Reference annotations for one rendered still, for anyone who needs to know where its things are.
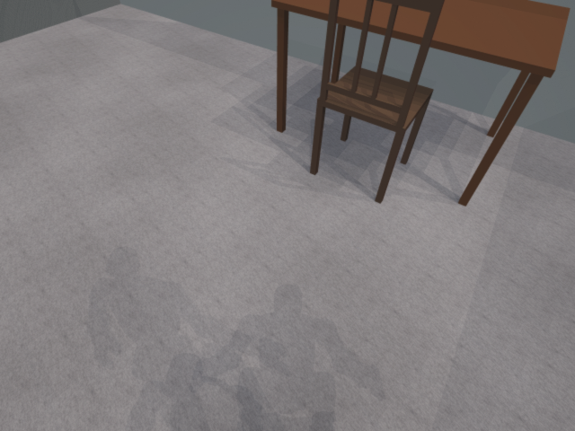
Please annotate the table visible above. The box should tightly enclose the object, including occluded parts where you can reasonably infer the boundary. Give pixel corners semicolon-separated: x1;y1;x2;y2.
271;0;570;207

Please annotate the chair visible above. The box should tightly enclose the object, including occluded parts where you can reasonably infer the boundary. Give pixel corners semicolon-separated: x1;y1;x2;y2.
310;0;445;204

